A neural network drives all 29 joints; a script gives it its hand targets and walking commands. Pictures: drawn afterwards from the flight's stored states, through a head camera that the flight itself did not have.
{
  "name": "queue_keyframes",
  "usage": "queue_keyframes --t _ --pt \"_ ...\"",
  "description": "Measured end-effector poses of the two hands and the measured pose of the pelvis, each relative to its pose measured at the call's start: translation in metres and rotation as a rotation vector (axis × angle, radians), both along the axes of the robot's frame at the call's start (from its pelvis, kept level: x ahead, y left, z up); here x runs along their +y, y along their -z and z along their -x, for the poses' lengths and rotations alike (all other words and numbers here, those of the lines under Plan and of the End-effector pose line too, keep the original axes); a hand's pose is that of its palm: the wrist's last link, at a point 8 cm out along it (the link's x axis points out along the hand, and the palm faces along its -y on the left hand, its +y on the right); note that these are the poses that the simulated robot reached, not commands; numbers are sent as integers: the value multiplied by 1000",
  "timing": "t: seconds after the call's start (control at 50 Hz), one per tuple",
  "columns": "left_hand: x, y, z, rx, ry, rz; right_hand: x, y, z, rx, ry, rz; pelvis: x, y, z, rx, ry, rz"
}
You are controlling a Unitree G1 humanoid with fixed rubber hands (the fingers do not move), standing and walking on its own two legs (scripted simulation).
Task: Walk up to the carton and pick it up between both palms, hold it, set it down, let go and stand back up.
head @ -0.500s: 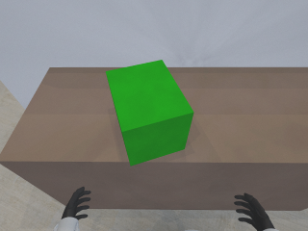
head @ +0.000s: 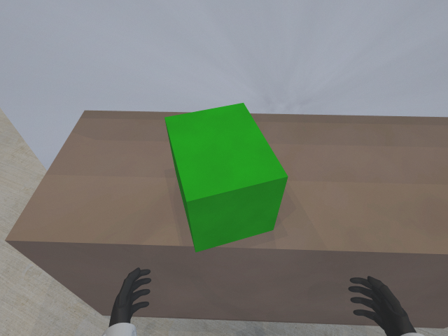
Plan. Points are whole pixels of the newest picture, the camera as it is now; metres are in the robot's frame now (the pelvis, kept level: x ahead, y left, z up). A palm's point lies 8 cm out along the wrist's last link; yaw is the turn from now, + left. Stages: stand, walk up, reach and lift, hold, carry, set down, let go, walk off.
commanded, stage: reach and lift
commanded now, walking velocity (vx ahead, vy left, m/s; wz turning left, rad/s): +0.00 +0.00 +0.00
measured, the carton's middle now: (220, 175) +0.45 +0.03 -0.01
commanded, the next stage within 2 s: none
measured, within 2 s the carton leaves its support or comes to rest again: neither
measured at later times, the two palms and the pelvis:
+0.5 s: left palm (139, 302) +0.18 +0.16 +0.00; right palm (394, 300) +0.19 -0.26 -0.02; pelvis +0.01 +0.00 +0.00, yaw +1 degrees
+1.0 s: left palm (141, 259) +0.23 +0.16 +0.04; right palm (380, 248) +0.26 -0.25 +0.02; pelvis +0.00 -0.01 +0.00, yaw +1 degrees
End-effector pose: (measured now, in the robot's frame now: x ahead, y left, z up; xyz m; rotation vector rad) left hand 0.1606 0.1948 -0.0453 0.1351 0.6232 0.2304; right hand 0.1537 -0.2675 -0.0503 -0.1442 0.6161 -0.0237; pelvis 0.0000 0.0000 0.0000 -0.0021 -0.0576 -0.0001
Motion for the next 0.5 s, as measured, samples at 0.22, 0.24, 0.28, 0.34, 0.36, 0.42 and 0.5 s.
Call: queue_keyframes --t 0.22,0.24,0.28,0.34,0.36,0.42,0.5 --pt "-10 -18 -1 -114 -32 10 8 -12 -16 -92 -41 -50 -1 0 -6 13 -12 4" --pt "-11 -20 -1 -125 -34 13 8 -13 -17 -100 -43 -53 -1 0 -6 13 -12 4" --pt "-14 -23 -3 -147 -38 19 8 -16 -19 -115 -47 -58 -1 0 -6 14 -14 4" --pt "-19 -28 -6 -179 -45 30 8 -20 -22 -137 -54 -64 -1 0 -7 16 -14 4" --pt "-21 -30 -7 -189 -47 33 8 -22 -23 -143 -57 -66 -1 0 -7 16 -14 3" --pt "-26 -35 -10 -215 -54 41 6 -25 -26 -158 -64 -72 -2 1 -7 17 -13 3" --pt "-33 -41 -15 -250 -68 49 3 -31 -32 -183 -76 -79 -4 1 -6 19 -13 3"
